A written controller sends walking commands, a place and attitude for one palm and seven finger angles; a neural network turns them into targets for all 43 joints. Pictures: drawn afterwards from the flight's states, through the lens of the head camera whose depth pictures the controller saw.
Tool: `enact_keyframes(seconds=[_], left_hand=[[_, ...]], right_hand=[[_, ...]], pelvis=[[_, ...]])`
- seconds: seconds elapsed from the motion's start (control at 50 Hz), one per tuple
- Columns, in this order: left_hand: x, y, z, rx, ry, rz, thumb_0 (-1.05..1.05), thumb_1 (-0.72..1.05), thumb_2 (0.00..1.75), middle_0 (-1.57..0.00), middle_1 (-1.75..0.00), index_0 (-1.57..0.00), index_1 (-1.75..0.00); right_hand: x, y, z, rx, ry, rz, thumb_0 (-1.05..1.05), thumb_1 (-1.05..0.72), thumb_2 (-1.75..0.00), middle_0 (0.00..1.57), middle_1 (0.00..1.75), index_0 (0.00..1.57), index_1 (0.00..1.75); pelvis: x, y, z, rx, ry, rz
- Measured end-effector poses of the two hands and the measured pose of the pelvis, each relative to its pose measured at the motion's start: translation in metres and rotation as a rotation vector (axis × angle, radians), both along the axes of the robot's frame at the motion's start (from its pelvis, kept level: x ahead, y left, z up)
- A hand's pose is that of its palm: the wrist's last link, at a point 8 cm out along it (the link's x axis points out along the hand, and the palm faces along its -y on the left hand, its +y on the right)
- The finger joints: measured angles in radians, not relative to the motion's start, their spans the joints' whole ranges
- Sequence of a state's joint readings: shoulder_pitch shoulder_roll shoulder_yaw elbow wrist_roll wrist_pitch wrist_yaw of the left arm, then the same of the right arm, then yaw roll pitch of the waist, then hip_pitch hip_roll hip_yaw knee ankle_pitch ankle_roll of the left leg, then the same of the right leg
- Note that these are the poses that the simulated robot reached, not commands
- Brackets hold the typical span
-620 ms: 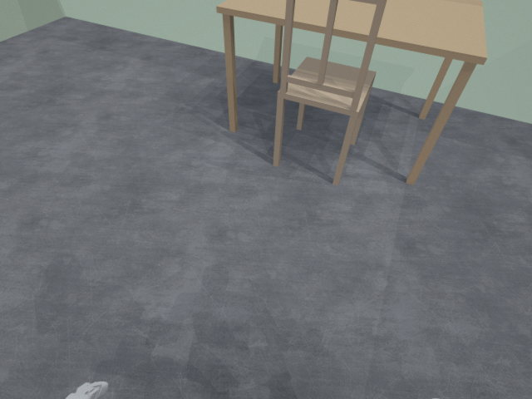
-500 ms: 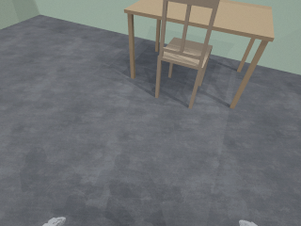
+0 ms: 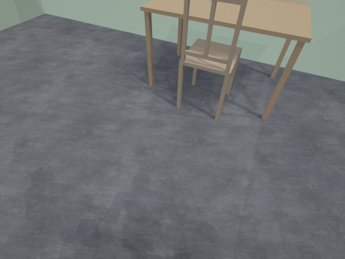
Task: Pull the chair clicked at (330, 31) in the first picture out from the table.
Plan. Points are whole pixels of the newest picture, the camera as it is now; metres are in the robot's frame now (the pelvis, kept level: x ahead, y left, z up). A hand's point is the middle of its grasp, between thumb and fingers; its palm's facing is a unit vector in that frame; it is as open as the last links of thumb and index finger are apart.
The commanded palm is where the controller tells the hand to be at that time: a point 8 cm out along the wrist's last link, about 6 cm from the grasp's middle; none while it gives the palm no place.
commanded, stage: stand and wait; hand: left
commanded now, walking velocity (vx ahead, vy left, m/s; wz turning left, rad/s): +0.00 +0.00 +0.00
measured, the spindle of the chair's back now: (209, 30) +1.42 -0.16 -0.06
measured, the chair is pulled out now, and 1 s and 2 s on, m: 0.00 0.00 0.00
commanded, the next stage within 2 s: look at it before walking up in 0.24 s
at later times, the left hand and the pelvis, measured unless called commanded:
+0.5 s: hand out of the picture +0.07 +0.24 -0.16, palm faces -0.03 -0.95 -0.31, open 7.4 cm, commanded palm none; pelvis +0.00 +0.00 +0.00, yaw +0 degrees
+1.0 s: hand out of the picture +0.08 +0.23 -0.16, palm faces -0.01 -0.95 -0.32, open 7.4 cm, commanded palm none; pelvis +0.01 -0.01 +0.00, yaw +0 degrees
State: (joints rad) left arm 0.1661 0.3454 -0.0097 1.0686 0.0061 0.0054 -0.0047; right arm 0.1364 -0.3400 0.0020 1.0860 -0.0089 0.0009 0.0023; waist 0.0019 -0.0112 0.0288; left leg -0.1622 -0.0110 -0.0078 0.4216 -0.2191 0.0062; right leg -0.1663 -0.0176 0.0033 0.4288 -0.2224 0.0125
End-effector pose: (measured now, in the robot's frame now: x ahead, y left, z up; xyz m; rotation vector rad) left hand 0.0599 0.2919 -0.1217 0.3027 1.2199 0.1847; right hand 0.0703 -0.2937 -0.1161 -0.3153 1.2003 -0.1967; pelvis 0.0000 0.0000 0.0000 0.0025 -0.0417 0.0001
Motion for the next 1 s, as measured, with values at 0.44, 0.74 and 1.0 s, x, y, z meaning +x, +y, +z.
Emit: enact_keyframes(seconds=[0.44,0.74,1.0], left_hand=[[0.004,-0.010,-0.001,-0.015,-0.010,-0.008,0.01,0.91,0.89,-0.20,-0.30,-0.21,-0.30],[0.005,-0.009,0.000,-0.009,0.009,0.001,0.01,0.91,0.89,-0.20,-0.30,-0.21,-0.30],[0.010,-0.013,-0.001,-0.009,0.009,0.012,0.01,0.91,0.89,-0.20,-0.30,-0.21,-0.30]], right_hand=[[-0.010,0.000,-0.002,0.014,0.024,-0.010,0.00,-0.90,-0.90,0.20,0.30,0.20,0.30],[0.007,0.000,0.000,0.014,0.010,0.000,0.00,-0.90,-0.90,0.20,0.30,0.20,0.30],[0.016,0.001,-0.002,0.016,0.007,0.005,0.00,-0.90,-0.90,0.20,0.30,0.20,0.30]], pelvis=[[-0.003,-0.005,0.002,0.000,0.007,-0.001],[0.005,-0.006,0.002,0.001,0.012,-0.001],[0.012,-0.008,0.002,0.000,0.013,-0.002]])
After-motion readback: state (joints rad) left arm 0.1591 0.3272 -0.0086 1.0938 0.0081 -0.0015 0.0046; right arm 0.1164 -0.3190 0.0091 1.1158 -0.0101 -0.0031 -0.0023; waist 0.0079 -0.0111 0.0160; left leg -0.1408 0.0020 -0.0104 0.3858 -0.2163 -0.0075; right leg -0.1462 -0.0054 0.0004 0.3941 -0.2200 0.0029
